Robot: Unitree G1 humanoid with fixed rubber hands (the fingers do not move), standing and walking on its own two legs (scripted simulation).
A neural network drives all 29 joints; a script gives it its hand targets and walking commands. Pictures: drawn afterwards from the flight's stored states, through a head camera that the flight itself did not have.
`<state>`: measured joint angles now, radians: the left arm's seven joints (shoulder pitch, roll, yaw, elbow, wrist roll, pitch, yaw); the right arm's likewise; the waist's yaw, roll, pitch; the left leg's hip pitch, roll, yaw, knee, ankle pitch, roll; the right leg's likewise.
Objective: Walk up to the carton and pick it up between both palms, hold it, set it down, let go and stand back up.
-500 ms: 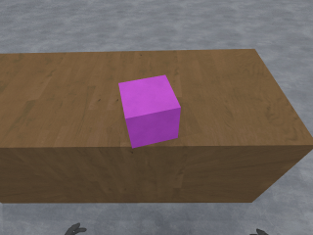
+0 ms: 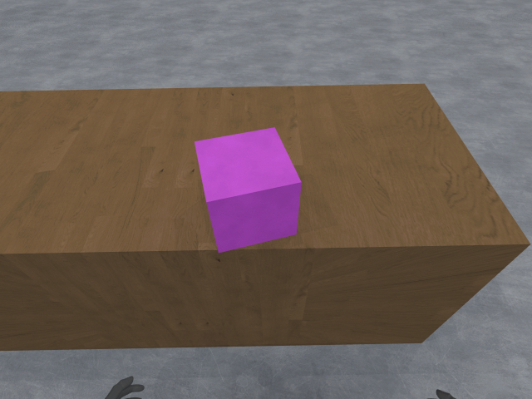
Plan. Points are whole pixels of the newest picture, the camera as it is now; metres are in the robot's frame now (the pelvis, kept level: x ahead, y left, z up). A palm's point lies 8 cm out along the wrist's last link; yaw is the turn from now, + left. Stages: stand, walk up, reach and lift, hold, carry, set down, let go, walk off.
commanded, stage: walk up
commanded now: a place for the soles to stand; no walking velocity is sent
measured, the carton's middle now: (247, 189) +0.51 +0.07 -0.02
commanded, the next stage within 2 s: none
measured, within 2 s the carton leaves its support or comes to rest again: neither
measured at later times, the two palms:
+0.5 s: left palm out of the picture +0.11 +0.26 -0.10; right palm out of the picture +0.06 -0.28 -0.11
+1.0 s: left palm out of the picture +0.13 +0.24 -0.10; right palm out of the picture +0.01 -0.27 -0.10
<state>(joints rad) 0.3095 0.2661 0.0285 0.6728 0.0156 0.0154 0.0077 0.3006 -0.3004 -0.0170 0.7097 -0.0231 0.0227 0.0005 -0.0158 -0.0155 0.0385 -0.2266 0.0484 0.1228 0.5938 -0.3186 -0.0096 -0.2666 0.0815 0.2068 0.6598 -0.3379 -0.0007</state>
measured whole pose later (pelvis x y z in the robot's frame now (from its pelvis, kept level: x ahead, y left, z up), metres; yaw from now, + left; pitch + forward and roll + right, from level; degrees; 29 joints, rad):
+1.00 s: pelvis +0.00 +0.01 +0.01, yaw -9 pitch -2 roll +0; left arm 0.27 0.25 0.02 0.76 0.01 0.01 0.00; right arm 0.37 -0.30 0.00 0.71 -0.01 0.00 -0.01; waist -0.02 -0.01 0.04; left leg -0.19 0.06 0.14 0.56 -0.32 0.00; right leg -0.25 0.10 0.17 0.58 -0.28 -0.02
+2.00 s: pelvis +0.06 +0.06 +0.00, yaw -3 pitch -2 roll -1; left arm 0.19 0.27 0.02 0.74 0.01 0.03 0.00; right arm 0.40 -0.28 -0.04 0.64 -0.01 0.01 -0.01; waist -0.03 -0.02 0.05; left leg -0.33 0.00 -0.08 0.63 -0.27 -0.03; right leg -0.24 -0.01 -0.05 0.62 -0.34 0.00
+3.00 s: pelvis +0.07 +0.02 -0.01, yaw +9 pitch -3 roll +0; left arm 0.27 0.31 0.01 0.68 0.01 0.06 -0.02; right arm 0.30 -0.28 -0.03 0.61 -0.02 0.01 -0.01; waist 0.01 -0.04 0.07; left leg -0.37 -0.03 -0.11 0.70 -0.29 -0.02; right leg -0.22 -0.06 -0.24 0.70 -0.43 -0.04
